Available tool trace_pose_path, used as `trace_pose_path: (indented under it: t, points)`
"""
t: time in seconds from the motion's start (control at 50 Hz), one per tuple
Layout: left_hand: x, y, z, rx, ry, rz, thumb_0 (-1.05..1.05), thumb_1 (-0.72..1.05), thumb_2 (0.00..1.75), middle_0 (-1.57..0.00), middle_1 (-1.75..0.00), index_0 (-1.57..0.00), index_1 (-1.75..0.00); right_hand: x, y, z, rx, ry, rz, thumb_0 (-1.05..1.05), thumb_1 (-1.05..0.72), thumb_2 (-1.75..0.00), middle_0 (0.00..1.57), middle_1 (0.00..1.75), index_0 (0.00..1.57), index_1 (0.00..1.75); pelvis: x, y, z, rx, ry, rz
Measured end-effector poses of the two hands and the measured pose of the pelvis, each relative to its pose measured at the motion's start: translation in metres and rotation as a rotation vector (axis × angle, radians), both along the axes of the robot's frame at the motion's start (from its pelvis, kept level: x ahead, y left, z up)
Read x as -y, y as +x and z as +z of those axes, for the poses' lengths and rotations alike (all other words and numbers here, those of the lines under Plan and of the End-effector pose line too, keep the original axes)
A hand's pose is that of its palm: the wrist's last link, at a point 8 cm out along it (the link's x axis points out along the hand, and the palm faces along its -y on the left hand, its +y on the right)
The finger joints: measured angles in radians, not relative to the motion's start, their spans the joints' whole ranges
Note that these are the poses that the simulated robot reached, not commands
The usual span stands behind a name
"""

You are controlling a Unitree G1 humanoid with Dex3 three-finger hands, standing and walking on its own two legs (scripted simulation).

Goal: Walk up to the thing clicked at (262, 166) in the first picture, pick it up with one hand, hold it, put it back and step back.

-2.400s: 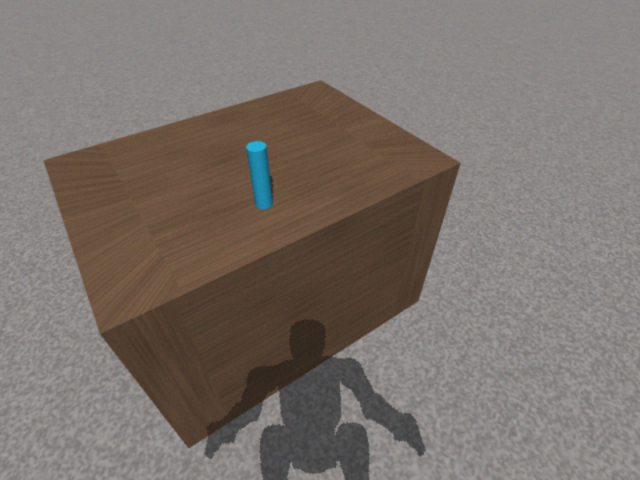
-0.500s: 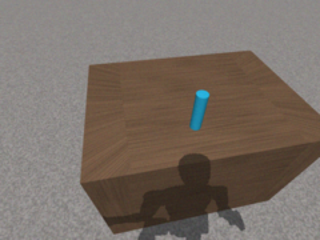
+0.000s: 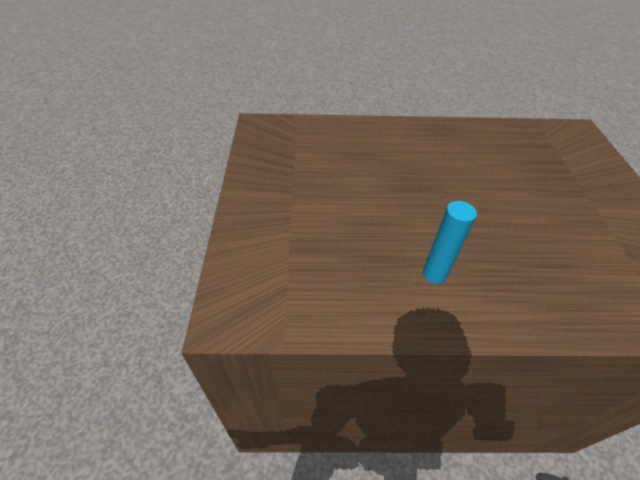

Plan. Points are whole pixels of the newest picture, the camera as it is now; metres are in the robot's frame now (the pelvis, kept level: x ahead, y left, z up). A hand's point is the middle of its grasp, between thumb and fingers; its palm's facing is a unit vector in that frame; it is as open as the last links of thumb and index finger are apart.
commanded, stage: walk up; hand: right
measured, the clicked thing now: (447, 245) +0.50 -0.20 -0.01
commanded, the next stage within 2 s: stand in 1.42 s
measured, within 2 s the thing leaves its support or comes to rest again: neither
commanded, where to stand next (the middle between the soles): +0.04 +0.02 m, yaw +0 degrees
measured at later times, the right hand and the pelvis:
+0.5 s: hand out of the picture +0.08 -0.24 -0.13, palm faces -0.06 +0.93 -0.35, open 7.4 cm; pelvis -0.02 +0.01 +0.01, yaw +2 degrees
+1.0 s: hand out of the picture +0.10 -0.25 -0.12, palm faces -0.02 +0.94 -0.35, open 7.4 cm; pelvis +0.00 +0.01 +0.04, yaw +1 degrees
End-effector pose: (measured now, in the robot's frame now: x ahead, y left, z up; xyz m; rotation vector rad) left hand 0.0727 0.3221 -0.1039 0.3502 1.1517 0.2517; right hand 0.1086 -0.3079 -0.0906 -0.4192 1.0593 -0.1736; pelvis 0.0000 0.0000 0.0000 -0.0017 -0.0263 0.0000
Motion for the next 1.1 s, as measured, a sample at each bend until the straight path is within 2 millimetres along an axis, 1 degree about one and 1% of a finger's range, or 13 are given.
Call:
trace_pose_path:
  t: [0.08,0.12,0.22,0.3,0.36,0.42,0.5,0.6,0.72,0.86,0.94,1.02,1.1]
  points:
    - [0.006,-0.013,0.007,0.010,0.028,0.004,0.00,0.90,0.90,-0.20,-0.30,-0.21,-0.30,0.000,0.009,-0.009,0.006,0.038,0.008,0.00,-0.90,-0.90,0.20,0.30,0.20,0.30,0.007,-0.004,-0.001,0.010,-0.023,0.011]
    - [0.008,-0.021,0.011,0.006,0.037,-0.002,0.00,0.90,0.90,-0.20,-0.30,-0.21,-0.30,-0.003,0.012,-0.010,0.003,0.053,0.007,0.00,-0.90,-0.90,0.20,0.30,0.20,0.30,0.009,-0.006,0.002,0.013,-0.009,0.016]
    - [-0.001,-0.039,0.022,-0.013,0.057,-0.003,0.00,0.90,0.90,-0.20,-0.30,-0.21,-0.30,-0.007,0.013,-0.008,-0.004,0.068,0.012,0.00,-0.90,-0.90,0.20,0.30,0.20,0.30,0.001,-0.012,0.008,0.009,0.012,0.036]
    - [-0.015,-0.046,0.016,-0.025,0.050,0.015,0.00,0.90,0.90,-0.20,-0.30,-0.21,-0.30,-0.013,0.002,-0.009,-0.021,0.048,0.013,0.00,-0.90,-0.90,0.20,0.30,0.20,0.30,-0.010,-0.017,0.006,0.013,0.032,0.043]
    - [-0.018,-0.048,0.013,-0.036,0.036,0.034,0.00,0.90,0.90,-0.20,-0.30,-0.21,-0.30,-0.018,-0.012,-0.007,-0.044,0.049,0.003,0.00,-0.90,-0.90,0.20,0.30,0.20,0.30,-0.012,-0.019,0.008,0.016,0.017,0.042]
    - [-0.016,-0.050,0.011,-0.032,0.025,0.042,0.00,0.90,0.90,-0.20,-0.30,-0.21,-0.30,-0.018,-0.022,-0.007,-0.066,0.050,-0.009,0.00,-0.90,-0.90,0.20,0.30,0.20,0.30,-0.009,-0.020,0.009,0.024,0.003,0.042]
    - [-0.007,-0.052,0.010,-0.050,-0.001,0.033,0.00,0.90,0.90,-0.20,-0.30,-0.21,-0.30,-0.020,-0.029,-0.005,-0.086,0.064,-0.031,0.00,-0.90,-0.90,0.20,0.30,0.20,0.30,-0.008,-0.019,0.014,0.028,-0.003,0.041]
    - [0.004,-0.045,0.012,-0.058,-0.036,0.028,0.01,0.90,0.90,-0.20,-0.30,-0.21,-0.30,-0.021,-0.033,-0.001,-0.110,0.073,-0.039,0.00,-0.90,-0.90,0.20,0.30,0.20,0.30,-0.008,-0.015,0.022,0.021,-0.006,0.039]
    - [0.011,-0.028,0.016,-0.048,-0.055,0.026,0.00,0.90,0.90,-0.20,-0.30,-0.21,-0.30,-0.020,-0.029,0.004,-0.124,0.073,-0.051,0.00,-0.90,-0.90,0.20,0.30,0.20,0.30,-0.006,-0.010,0.029,0.017,-0.006,0.039]
    - [0.013,-0.006,0.021,-0.025,-0.056,0.021,0.00,0.90,0.90,-0.20,-0.30,-0.21,-0.30,-0.016,-0.020,0.010,-0.114,0.065,-0.070,0.00,-0.90,-0.90,0.20,0.30,0.20,0.30,-0.006,-0.006,0.034,0.017,-0.004,0.034]
    - [0.012,0.003,0.024,-0.014,-0.054,0.016,0.00,0.90,0.90,-0.20,-0.30,-0.21,-0.30,-0.016,-0.017,0.012,-0.104,0.064,-0.079,0.00,-0.90,-0.90,0.20,0.30,0.20,0.30,-0.006,-0.003,0.035,0.018,-0.002,0.029]
    - [0.012,0.009,0.026,-0.012,-0.051,0.012,0.00,0.90,0.90,-0.20,-0.30,-0.21,-0.30,-0.016,-0.016,0.013,-0.100,0.067,-0.085,0.00,-0.90,-0.90,0.20,0.30,0.20,0.30,-0.006,-0.002,0.036,0.018,0.000,0.025]
    - [0.012,0.009,0.027,-0.019,-0.049,0.009,0.00,0.90,0.90,-0.20,-0.30,-0.21,-0.30,-0.017,-0.018,0.012,-0.107,0.072,-0.091,0.00,-0.90,-0.90,0.20,0.30,0.20,0.30,-0.006,-0.001,0.037,0.018,0.000,0.022]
